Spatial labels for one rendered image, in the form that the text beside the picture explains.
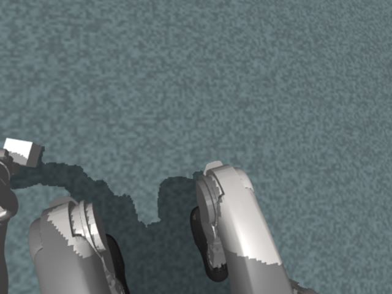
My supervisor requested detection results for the right robot foot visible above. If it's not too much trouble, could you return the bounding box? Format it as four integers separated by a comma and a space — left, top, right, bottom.
190, 206, 228, 282

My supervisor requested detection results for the left robot foot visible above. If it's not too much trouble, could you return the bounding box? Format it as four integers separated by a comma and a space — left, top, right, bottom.
106, 234, 130, 294

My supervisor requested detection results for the left robot arm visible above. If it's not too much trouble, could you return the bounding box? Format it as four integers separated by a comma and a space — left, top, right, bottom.
0, 148, 18, 294

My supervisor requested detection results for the right robot hand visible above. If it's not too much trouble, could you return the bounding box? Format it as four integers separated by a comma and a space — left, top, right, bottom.
289, 279, 318, 294

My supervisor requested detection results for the cube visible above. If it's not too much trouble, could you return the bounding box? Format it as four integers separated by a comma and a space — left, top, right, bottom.
3, 138, 42, 168

